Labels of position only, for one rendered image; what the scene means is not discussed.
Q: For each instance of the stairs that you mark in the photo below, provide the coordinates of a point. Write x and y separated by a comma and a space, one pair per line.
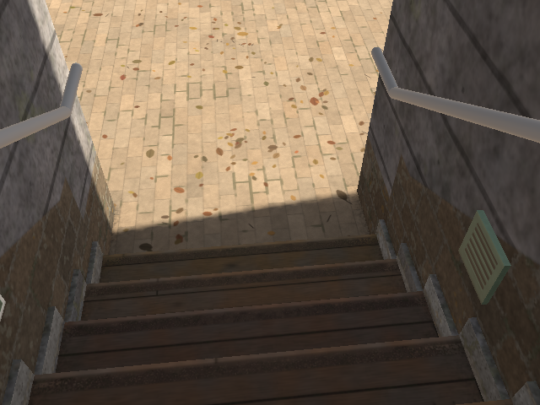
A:
322, 321

